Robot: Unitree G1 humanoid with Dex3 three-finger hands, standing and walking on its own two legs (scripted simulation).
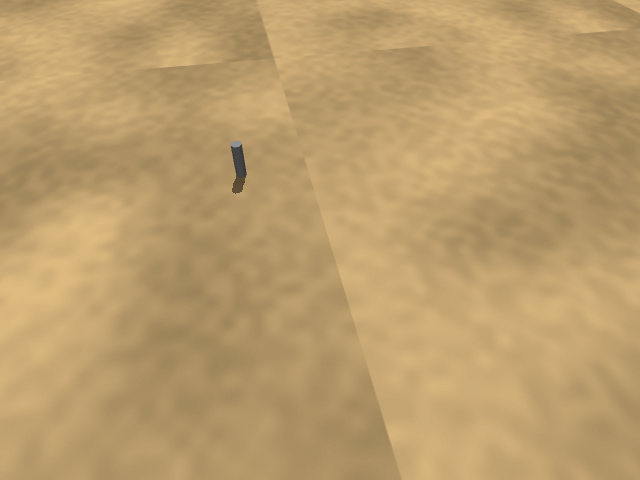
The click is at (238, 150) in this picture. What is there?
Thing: slim round
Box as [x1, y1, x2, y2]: [230, 141, 246, 177]
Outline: 234,141 230,144 236,175 238,177 242,177 246,173 241,143 239,141
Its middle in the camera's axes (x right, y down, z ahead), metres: -0.39 -0.41 +1.90
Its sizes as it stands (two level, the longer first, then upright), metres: 0.052 0.052 0.182
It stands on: the floor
